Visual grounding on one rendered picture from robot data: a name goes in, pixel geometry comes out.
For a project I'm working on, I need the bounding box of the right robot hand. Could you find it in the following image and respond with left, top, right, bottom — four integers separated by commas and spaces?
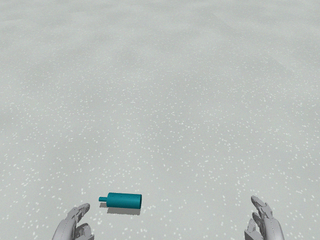
244, 195, 285, 240

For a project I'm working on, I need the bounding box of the left robot hand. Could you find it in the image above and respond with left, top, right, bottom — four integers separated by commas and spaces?
52, 203, 95, 240

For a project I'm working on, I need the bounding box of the bottle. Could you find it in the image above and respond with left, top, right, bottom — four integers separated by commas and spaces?
98, 192, 142, 209

